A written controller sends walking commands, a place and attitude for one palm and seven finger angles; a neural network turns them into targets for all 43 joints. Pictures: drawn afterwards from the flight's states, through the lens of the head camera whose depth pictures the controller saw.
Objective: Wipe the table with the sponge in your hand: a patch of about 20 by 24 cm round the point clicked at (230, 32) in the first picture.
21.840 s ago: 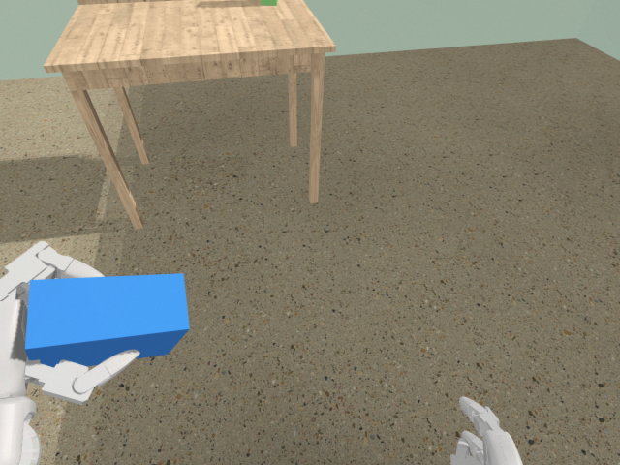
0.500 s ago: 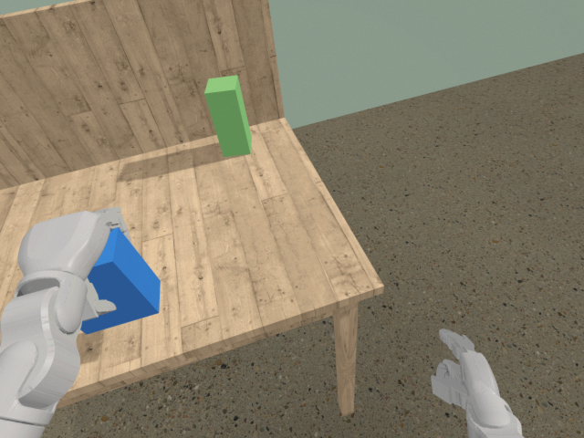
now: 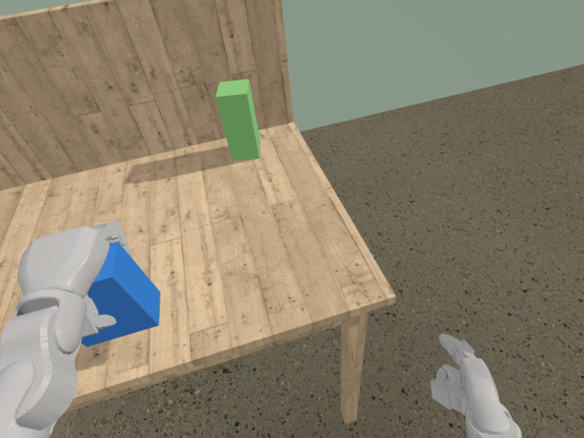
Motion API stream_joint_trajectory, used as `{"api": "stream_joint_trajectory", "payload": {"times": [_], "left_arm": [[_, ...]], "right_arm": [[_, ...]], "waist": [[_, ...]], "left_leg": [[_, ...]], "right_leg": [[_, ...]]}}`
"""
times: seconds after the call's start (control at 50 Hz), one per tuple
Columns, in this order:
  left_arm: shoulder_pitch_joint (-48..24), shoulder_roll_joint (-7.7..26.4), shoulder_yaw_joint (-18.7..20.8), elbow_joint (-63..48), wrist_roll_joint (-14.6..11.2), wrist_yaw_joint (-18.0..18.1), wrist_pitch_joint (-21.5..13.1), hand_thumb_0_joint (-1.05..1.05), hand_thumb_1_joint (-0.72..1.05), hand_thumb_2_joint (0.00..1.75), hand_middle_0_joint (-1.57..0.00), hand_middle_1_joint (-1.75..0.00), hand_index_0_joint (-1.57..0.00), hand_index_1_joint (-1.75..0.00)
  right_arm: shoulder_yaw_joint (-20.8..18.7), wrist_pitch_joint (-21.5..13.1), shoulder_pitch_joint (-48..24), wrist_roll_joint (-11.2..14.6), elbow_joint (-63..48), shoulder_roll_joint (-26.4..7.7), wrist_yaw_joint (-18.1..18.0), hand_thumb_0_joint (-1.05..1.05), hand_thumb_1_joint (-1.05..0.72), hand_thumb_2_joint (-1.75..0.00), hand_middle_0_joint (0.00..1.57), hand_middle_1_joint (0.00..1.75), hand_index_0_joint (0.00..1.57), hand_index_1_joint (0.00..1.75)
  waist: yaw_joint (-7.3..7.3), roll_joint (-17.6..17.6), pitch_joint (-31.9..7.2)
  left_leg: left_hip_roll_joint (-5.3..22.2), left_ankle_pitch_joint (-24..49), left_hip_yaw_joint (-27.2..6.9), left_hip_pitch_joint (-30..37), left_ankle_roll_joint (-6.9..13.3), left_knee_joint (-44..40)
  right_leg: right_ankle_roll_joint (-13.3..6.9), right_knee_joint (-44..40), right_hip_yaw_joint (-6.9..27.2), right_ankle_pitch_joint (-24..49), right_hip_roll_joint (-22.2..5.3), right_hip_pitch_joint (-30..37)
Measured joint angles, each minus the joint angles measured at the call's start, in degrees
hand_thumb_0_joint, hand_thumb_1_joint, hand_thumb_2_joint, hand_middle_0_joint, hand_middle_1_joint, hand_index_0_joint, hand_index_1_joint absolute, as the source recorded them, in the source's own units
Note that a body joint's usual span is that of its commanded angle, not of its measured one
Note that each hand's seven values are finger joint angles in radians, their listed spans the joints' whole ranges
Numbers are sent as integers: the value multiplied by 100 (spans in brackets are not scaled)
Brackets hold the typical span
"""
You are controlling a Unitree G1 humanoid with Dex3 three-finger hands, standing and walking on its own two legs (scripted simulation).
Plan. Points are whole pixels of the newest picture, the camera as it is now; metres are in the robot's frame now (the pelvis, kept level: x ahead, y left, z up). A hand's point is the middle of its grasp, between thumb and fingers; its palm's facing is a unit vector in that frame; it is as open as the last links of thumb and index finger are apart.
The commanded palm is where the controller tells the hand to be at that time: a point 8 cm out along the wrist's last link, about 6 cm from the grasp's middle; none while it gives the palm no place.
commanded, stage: move the sponge above the wiping area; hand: left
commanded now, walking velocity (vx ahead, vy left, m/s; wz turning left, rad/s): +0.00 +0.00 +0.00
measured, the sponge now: (110, 304) +0.23 +0.30 +0.08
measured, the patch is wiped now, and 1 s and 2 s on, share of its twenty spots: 0.00 0.00 0.00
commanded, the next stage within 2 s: lower the sponge onto the table in 1.46 s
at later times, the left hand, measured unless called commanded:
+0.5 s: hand (100, 285) +0.24 +0.30 +0.12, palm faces +0.07 -0.08 -0.99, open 10.0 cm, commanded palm +0.21 +0.30 +0.18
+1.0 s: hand (114, 282) +0.26 +0.30 +0.10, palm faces +0.02 -0.08 -1.00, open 10.0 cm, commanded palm +0.22 +0.30 +0.17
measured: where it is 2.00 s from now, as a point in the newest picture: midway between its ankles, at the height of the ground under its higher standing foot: outside the picture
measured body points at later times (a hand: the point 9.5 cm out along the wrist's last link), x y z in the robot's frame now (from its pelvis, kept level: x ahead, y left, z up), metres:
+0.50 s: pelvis +0.01 +0.02 +0.00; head +0.00 -0.03 +0.45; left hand +0.23 +0.30 +0.17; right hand +0.26 -0.17 -0.08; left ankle -0.02 +0.11 -0.74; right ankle +0.03 -0.08 -0.74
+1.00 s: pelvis +0.01 +0.01 +0.00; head +0.01 -0.03 +0.45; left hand +0.25 +0.30 +0.15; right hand +0.25 -0.20 -0.09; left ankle -0.02 +0.11 -0.74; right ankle +0.03 -0.08 -0.74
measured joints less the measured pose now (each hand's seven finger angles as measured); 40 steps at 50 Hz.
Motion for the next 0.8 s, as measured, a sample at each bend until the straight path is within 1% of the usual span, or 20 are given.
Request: {"api": "stream_joint_trajectory", "payload": {"times": [0.12,0.24,0.36,0.46,0.52,0.6,0.7,0.8], "left_arm": [[-68,-103,-63,18,63,-48,229,0,-48,103,-75,-134,-74,-134],[37,-190,-244,-135,153,-116,200,0,-48,103,-75,-134,-74,-134],[73,-282,-366,-220,240,16,158,0,-48,103,-75,-134,-74,-134],[115,-358,-407,-278,284,105,311,0,-48,103,-75,-134,-74,-134],[115,-395,-441,-260,291,103,418,0,-48,103,-75,-134,-74,-134],[54,-370,-478,-95,310,50,466,0,-48,103,-75,-134,-74,-134],[-131,-327,-484,210,313,13,355,0,-48,103,-75,-134,-74,-134],[-258,-342,-444,419,328,45,164,0,-48,103,-75,-134,-74,-134]], "right_arm": [[38,50,-52,7,-39,22,52,1,-90,-90,21,30,20,30],[46,99,-31,-16,-79,21,96,1,-90,-90,21,30,20,30],[30,146,13,-33,-48,51,144,1,-90,-90,21,30,20,30],[32,193,23,-28,-21,71,200,1,-90,-90,21,30,20,30],[51,217,0,-18,-5,69,211,1,-90,-90,21,30,20,30],[81,251,-30,-12,0,66,188,1,-90,-90,21,30,20,30],[87,226,-30,2,-4,54,135,1,-90,-90,21,30,20,30],[59,178,1,-8,15,42,111,1,-90,-90,21,30,20,30]], "waist": [[-5,14,-28],[5,10,-34],[38,-11,-45],[32,-5,-73],[30,1,-70],[23,-13,-53],[9,-49,-12],[-15,-71,-2]], "left_leg": [[-37,34,-10,27,46,-77],[-77,57,-8,68,92,-146],[-97,75,2,100,116,-204],[-107,84,10,123,129,-238],[-111,88,16,134,137,-247],[-106,94,19,141,136,-253],[-92,99,0,127,123,-248],[-71,99,-4,96,107,-252]], "right_leg": [[46,-94,0,37,-37,43],[92,-158,12,53,-76,85],[119,-216,29,72,-94,117],[134,-247,42,81,-102,137],[135,-248,50,82,-104,142],[129,-252,53,89,-98,146],[113,-272,35,102,-85,147],[97,-298,32,117,-64,125]]}}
